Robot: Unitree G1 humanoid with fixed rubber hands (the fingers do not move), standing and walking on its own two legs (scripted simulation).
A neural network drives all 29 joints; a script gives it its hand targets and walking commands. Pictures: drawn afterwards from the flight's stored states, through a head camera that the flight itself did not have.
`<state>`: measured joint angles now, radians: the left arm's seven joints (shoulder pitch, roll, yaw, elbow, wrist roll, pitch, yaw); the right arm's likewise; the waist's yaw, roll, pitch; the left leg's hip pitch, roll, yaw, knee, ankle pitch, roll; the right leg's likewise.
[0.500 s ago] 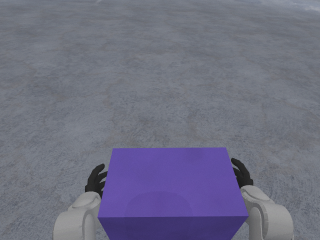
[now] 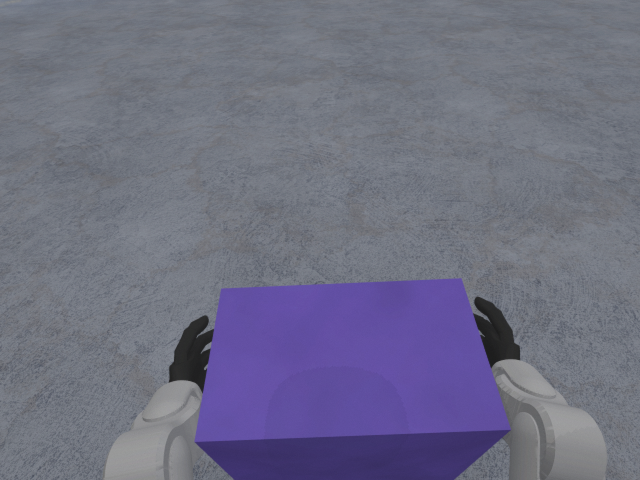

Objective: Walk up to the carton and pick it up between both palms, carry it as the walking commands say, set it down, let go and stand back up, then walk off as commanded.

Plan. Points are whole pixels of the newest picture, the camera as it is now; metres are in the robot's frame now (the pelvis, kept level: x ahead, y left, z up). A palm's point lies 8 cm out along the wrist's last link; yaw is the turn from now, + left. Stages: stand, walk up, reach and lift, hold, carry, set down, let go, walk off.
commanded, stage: carry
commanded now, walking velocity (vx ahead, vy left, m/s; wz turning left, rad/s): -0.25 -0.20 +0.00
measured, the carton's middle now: (344, 402) +0.23 -0.01 +0.04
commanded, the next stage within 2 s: none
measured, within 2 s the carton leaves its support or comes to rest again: neither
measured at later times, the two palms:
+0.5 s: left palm out of the picture +0.05 +0.04 +0.08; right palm out of the picture +0.03 -0.29 +0.07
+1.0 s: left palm out of the picture -0.05 +0.00 +0.09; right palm out of the picture -0.09 -0.33 +0.09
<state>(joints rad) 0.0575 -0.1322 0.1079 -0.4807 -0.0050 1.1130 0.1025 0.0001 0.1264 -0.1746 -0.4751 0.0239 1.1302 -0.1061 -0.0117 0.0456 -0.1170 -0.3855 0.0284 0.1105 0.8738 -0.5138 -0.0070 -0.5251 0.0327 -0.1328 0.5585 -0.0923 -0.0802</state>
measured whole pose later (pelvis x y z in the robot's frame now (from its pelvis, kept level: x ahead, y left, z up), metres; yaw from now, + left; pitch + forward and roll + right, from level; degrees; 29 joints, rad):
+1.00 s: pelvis -0.29 -0.13 +0.00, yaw -10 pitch +2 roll +1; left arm 0.02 -0.09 0.11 -0.43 -0.02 1.20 0.12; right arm 0.03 0.13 -0.15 -0.42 0.00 1.14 -0.11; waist 0.04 -0.02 -0.14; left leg -0.37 0.11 0.23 0.70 -0.34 0.01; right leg -0.41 -0.05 -0.07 0.80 -0.42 0.03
